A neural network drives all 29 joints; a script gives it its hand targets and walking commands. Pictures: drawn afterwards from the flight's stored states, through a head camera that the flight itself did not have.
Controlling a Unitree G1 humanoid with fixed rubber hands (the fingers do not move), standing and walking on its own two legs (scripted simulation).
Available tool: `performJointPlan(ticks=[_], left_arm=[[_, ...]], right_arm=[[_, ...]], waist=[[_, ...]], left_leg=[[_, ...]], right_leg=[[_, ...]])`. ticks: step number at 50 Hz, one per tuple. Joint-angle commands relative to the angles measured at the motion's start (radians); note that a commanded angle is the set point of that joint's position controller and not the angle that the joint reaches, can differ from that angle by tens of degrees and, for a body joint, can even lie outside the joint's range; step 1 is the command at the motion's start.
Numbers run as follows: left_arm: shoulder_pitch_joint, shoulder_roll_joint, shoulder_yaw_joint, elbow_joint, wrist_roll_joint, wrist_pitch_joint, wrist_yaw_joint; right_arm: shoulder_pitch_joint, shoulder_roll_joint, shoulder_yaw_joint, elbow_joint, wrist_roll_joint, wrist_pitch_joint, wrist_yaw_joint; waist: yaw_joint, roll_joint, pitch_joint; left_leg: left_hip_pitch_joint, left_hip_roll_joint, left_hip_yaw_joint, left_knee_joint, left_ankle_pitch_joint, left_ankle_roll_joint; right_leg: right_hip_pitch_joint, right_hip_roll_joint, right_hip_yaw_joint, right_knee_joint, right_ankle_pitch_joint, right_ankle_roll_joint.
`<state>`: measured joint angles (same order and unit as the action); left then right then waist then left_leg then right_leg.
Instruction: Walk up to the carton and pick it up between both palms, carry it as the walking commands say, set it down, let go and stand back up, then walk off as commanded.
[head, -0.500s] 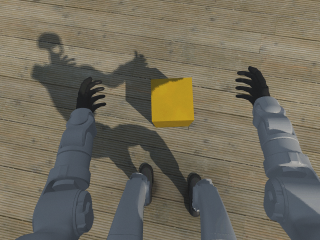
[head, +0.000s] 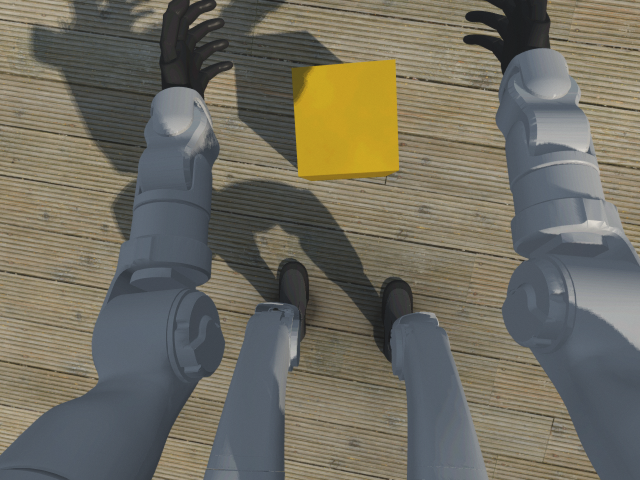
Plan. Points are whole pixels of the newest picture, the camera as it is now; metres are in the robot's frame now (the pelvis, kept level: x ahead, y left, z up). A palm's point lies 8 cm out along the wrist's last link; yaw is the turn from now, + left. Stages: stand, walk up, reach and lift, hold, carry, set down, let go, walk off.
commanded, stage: reach and lift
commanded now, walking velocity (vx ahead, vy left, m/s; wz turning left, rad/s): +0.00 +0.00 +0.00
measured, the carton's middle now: (345, 131) +0.52 +0.02 -0.54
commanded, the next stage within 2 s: none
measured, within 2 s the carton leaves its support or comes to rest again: neither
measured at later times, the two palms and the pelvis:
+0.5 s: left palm (230, 124) +0.49 +0.18 -0.29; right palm (467, 101) +0.52 -0.15 -0.29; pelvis -0.07 +0.01 -0.13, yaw -2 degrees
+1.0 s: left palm (254, 132) +0.50 +0.18 -0.42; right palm (444, 117) +0.53 -0.15 -0.41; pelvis -0.06 +0.01 -0.24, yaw -2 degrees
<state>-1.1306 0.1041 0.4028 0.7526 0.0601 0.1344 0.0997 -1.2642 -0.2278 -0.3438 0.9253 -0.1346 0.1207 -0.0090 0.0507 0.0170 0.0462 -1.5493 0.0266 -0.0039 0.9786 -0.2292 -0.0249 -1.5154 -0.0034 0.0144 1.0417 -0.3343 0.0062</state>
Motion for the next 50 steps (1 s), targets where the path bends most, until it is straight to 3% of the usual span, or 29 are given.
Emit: performJointPlan(ticks=[1,2,4,5,6,8,9,10,12,13,16,18,19,20,21,22,23,25,26,30,33,35,37,38,40,41,42,45,50], left_arm=[[-0.224,0.122,0.01,-0.149,0.018,-0.053,-0.003],[-0.182,0.16,0.08,-0.14,0.052,-0.055,-0.004],[-0.272,0.171,0.05,-0.238,0.04,-0.066,0.005],[-0.3,0.176,0.047,-0.229,0.028,-0.065,0.014],[-0.323,0.16,0.007,-0.171,0.013,-0.055,0.006],[-0.343,0.208,0.047,-0.201,0.005,-0.054,0.015],[-0.344,0.181,-0.011,-0.203,-0.046,-0.049,0.01],[-0.347,0.173,-0.01,-0.12,-0.046,-0.037,0.002],[-0.312,0.158,-0.019,-0.104,-0.057,-0.025,0.005],[-0.329,0.171,-0.014,-0.125,-0.051,-0.022,0.006],[-0.485,0.171,-0.071,-0.154,-0.112,0.01,0.036],[-0.567,0.19,-0.085,-0.216,-0.13,0.012,0.063],[-0.546,0.259,-0.066,-0.144,-0.087,0.021,0.078],[-0.639,0.279,-0.082,-0.237,-0.128,0.035,0.095],[-0.625,0.299,-0.084,-0.113,-0.139,0.048,0.101],[-0.671,0.3,-0.116,-0.23,-0.172,0.06,0.11],[-0.634,0.272,-0.174,-0.092,-0.217,0.088,0.109],[-0.707,0.324,-0.194,-0.234,-0.222,0.093,0.129],[-0.732,0.338,-0.19,-0.267,-0.237,0.097,0.139],[-0.712,0.332,-0.177,-0.07,-0.25,0.103,0.131],[-0.684,0.273,-0.171,0.106,-0.222,0.075,0.095],[-0.671,0.261,-0.126,0.131,-0.179,0.037,0.074],[-0.686,0.279,-0.151,0.111,-0.168,0.01,0.075],[-0.759,0.287,-0.151,-0.012,-0.192,-0.014,0.078],[-0.705,0.298,-0.146,0.195,-0.192,-0.006,0.068],[-0.724,0.296,-0.149,0.18,-0.191,-0.012,0.066],[-0.716,0.307,-0.134,0.146,-0.213,-0.013,0.065],[-0.762,0.335,-0.192,0.03,-0.245,-0.046,0.089],[-0.691,0.354,-0.178,0.158,-0.237,-0.053,0.077]], right_arm=[[-0.212,-0.097,0.017,-0.181,0.006,-0.035,-0.017],[-0.238,-0.085,0.046,-0.245,0.032,-0.034,-0.025],[-0.349,-0.093,0.088,-0.349,0.066,-0.036,-0.027],[-0.409,-0.067,0.136,-0.35,0.134,-0.034,-0.029],[-0.385,-0.068,0.132,-0.196,0.111,-0.017,-0.038],[-0.383,-0.1,0.137,-0.236,0.121,0.003,-0.052],[-0.438,-0.141,0.13,-0.244,0.107,0.003,-0.057],[-0.349,-0.116,0.104,-0.092,0.098,0.011,-0.07],[-0.364,-0.117,0.099,-0.115,0.073,0.03,-0.078],[-0.383,-0.132,0.1,-0.102,0.078,0.039,-0.086],[-0.502,-0.216,0.065,-0.132,0.096,0.039,-0.086],[-0.597,-0.24,0.104,-0.224,0.138,0.035,-0.1],[-0.614,-0.274,0.101,-0.161,0.16,0.038,-0.105],[-0.698,-0.309,0.136,-0.265,0.161,0.051,-0.115],[-0.71,-0.278,0.19,-0.143,0.21,0.074,-0.113],[-0.757,-0.29,0.2,-0.28,0.226,0.071,-0.122],[-0.718,-0.311,0.195,-0.091,0.231,0.102,-0.121],[-0.749,-0.331,0.249,-0.196,0.315,0.114,-0.13],[-0.763,-0.368,0.253,-0.264,0.302,0.111,-0.144],[-0.73,-0.328,0.272,-0.042,0.288,0.12,-0.127],[-0.679,-0.256,0.249,0.188,0.269,0.095,-0.09],[-0.703,-0.233,0.278,0.161,0.25,0.06,-0.07],[-0.754,-0.241,0.273,0.079,0.273,0.04,-0.072],[-0.783,-0.27,0.282,-0.02,0.292,0.017,-0.081],[-0.793,-0.286,0.277,0.092,0.259,0.022,-0.094],[-0.771,-0.301,0.262,0.105,0.227,0.018,-0.096],[-0.804,-0.317,0.258,0.048,0.222,0.011,-0.106],[-0.761,-0.38,0.226,0.04,0.236,-0.011,-0.129],[-0.767,-0.284,0.324,0.037,0.322,-0.016,-0.103]], waist=[[-0.025,-0.109,-1.361],[0.084,-0.104,-1.364],[0.086,-0.119,-1.411],[0.152,-0.099,-1.455],[0.101,-0.098,-1.275],[0.11,-0.092,-1.48],[0.065,-0.151,-1.468],[0.025,-0.092,-1.358],[0.018,-0.119,-1.498],[0.053,-0.109,-1.461],[-0.024,-0.062,-1.509],[-0.014,-0.071,-1.606],[0.058,0.013,-1.568],[0.021,-0.038,-1.682],[0.075,-0.027,-1.54],[0.053,-0.09,-1.786],[0.041,-0.037,-1.623],[0.061,-0.021,-1.734],[0.03,-0.025,-1.787],[0.008,-0.071,-1.423],[0.026,-0.042,-1.151],[0.058,-0.085,-1.053],[0.08,-0.011,-1.173],[0.072,-0.039,-1.355],[0.056,-0.088,-1.171],[0.013,-0.043,-1.148],[0.036,-0.124,-1.196],[-0.02,-0.054,-1.374],[0.096,-0.055,-1.247]], left_leg=[[0.703,-0.104,0.025,0.11,0.595,-0.004],[0.591,-0.11,0.07,0.113,0.549,0.002],[0.535,-0.117,0.05,0.136,0.554,0.002],[0.57,-0.126,0.066,0.145,0.494,0.004],[0.438,-0.124,0.064,0.152,0.394,-0.001],[0.55,-0.119,0.089,0.221,0.405,0.0],[0.485,-0.132,0.076,0.261,0.448,-0.011],[0.475,-0.125,0.075,0.293,0.401,-0.012],[0.475,-0.126,0.095,0.317,0.349,-0.032],[0.449,-0.138,0.105,0.333,0.309,-0.032],[0.622,-0.116,0.08,0.409,0.226,-0.041],[0.66,-0.12,0.066,0.483,0.273,-0.035],[0.622,-0.111,0.094,0.501,0.212,-0.041],[0.656,-0.119,0.099,0.536,0.214,-0.043],[0.539,-0.109,0.122,0.531,0.099,-0.034],[0.642,-0.108,0.109,0.563,0.12,-0.036],[0.6,-0.099,0.105,0.547,0.046,-0.045],[0.684,-0.105,0.108,0.632,0.164,-0.028],[0.645,-0.096,0.124,0.664,0.184,-0.035],[0.419,-0.083,0.111,0.715,0.012,-0.025],[0.241,-0.08,0.101,0.718,-0.076,-0.043],[0.19,-0.092,0.107,0.751,-0.077,-0.034],[0.238,-0.094,0.118,0.784,-0.007,-0.031],[0.381,-0.105,0.118,0.834,0.114,-0.033],[0.212,-0.087,0.123,0.856,0.006,-0.034],[0.211,-0.085,0.103,0.865,0.021,-0.044],[0.195,-0.093,0.101,0.87,0.023,-0.037],[0.325,-0.092,0.1,0.93,0.161,-0.05],[0.245,-0.083,0.1,0.965,0.147,-0.036]], right_leg=[[0.509,0.112,-0.031,0.015,0.594,0.028],[0.651,0.091,0.014,0.026,0.639,0.026],[0.682,0.093,0.011,0.096,0.707,0.021],[0.677,0.093,0.009,0.113,0.612,0.033],[0.614,0.09,-0.002,0.122,0.539,0.039],[0.648,0.094,0.001,0.149,0.499,0.032],[0.62,0.108,-0.037,0.223,0.561,0.044],[0.483,0.106,-0.03,0.204,0.467,0.038],[0.577,0.108,-0.046,0.247,0.452,0.049],[0.525,0.107,-0.05,0.271,0.388,0.046],[0.298,0.118,-0.096,0.32,0.156,0.038],[0.262,0.12,-0.113,0.385,0.157,0.031],[0.242,0.114,-0.094,0.413,0.11,0.027],[0.326,0.119,-0.108,0.445,0.124,0.029],[0.302,0.104,-0.08,0.444,0.018,0.026],[0.452,0.1,-0.101,0.475,0.063,0.039],[0.327,0.102,-0.115,0.496,-0.009,0.02],[0.386,0.098,-0.108,0.567,0.073,0.017],[0.462,0.099,-0.104,0.588,0.147,0.011],[0.269,0.081,-0.089,0.625,-0.01,0.006],[0.1,0.069,-0.079,0.654,-0.076,0.007],[0.01,0.078,-0.069,0.664,-0.103,0.009],[0.07,0.09,-0.072,0.722,-0.029,0.016],[0.124,0.082,-0.078,0.741,0.033,0.021],[0.071,0.076,-0.082,0.751,-0.052,0.03],[0.055,0.08,-0.084,0.789,-0.008,0.026],[0.109,0.076,-0.088,0.79,-0.006,0.035],[0.151,0.08,-0.089,0.848,0.108,0.029],[0.076,0.08,-0.062,0.876,0.092,0.046]])
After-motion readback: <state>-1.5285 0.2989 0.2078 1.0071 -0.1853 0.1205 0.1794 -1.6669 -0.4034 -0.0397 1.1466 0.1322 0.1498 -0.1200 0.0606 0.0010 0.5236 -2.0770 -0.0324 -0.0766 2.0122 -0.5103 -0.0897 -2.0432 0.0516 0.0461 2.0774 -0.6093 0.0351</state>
